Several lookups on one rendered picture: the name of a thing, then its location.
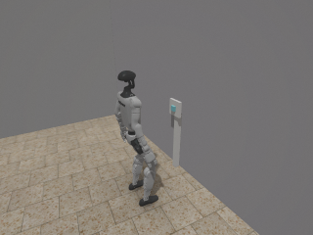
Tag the robot left hand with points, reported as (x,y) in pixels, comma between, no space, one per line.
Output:
(122,133)

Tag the right robot thigh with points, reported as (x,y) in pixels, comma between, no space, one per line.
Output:
(138,148)

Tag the right robot upper arm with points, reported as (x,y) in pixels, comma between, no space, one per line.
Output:
(135,105)

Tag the button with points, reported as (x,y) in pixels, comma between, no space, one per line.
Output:
(173,108)

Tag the robot left forearm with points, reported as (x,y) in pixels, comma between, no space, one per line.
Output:
(120,122)

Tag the panel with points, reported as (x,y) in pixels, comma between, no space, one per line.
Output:
(177,130)

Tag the left robot upper arm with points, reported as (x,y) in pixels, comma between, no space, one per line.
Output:
(117,107)

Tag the robot right forearm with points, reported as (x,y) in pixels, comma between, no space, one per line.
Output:
(141,139)

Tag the robot left shin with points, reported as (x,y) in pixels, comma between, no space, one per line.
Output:
(136,170)

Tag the robot right hand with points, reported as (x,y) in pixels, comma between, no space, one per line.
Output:
(150,157)

